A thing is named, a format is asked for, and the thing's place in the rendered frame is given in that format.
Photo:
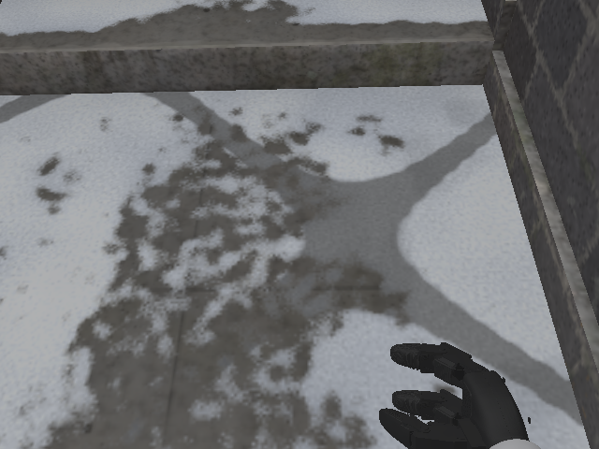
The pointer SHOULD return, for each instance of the right robot hand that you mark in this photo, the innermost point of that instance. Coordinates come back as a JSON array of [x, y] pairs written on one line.
[[486, 415]]

